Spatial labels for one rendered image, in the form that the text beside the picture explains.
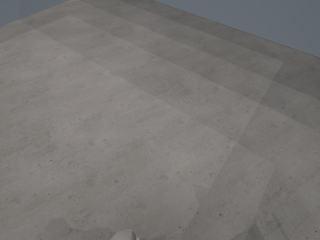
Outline robot left thigh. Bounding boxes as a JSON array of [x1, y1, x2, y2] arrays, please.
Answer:
[[111, 230, 140, 240]]

